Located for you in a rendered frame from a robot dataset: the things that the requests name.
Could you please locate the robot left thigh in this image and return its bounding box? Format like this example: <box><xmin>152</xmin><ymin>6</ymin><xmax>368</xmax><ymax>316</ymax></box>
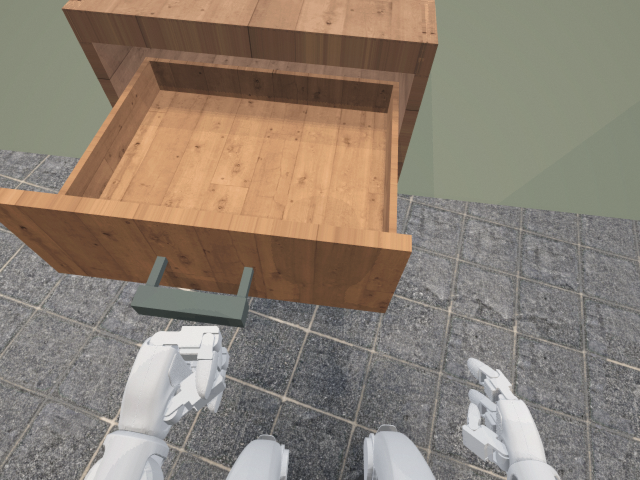
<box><xmin>226</xmin><ymin>439</ymin><xmax>289</xmax><ymax>480</ymax></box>

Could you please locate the left robot hand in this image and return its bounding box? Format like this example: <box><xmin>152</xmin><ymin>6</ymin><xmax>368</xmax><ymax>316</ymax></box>
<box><xmin>118</xmin><ymin>326</ymin><xmax>230</xmax><ymax>440</ymax></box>

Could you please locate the handle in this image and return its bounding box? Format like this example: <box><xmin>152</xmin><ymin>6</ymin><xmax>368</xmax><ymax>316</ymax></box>
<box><xmin>130</xmin><ymin>256</ymin><xmax>254</xmax><ymax>328</ymax></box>

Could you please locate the right robot hand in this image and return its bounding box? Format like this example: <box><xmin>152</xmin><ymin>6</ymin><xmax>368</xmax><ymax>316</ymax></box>
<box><xmin>462</xmin><ymin>358</ymin><xmax>547</xmax><ymax>474</ymax></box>

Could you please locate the robot right shin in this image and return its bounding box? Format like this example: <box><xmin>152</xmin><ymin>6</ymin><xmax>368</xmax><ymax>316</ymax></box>
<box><xmin>376</xmin><ymin>425</ymin><xmax>397</xmax><ymax>434</ymax></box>

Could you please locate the drawer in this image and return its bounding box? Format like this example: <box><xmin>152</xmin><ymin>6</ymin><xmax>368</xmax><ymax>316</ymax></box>
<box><xmin>0</xmin><ymin>57</ymin><xmax>412</xmax><ymax>313</ymax></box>

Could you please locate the robot left forearm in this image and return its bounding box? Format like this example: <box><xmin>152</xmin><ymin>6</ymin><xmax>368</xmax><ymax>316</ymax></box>
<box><xmin>84</xmin><ymin>430</ymin><xmax>169</xmax><ymax>480</ymax></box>

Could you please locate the robot right forearm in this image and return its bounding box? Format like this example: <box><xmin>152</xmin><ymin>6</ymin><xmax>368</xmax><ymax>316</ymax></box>
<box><xmin>507</xmin><ymin>460</ymin><xmax>561</xmax><ymax>480</ymax></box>

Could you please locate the cabinet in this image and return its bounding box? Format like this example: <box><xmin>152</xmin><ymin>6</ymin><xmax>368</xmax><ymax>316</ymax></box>
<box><xmin>62</xmin><ymin>0</ymin><xmax>438</xmax><ymax>184</ymax></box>

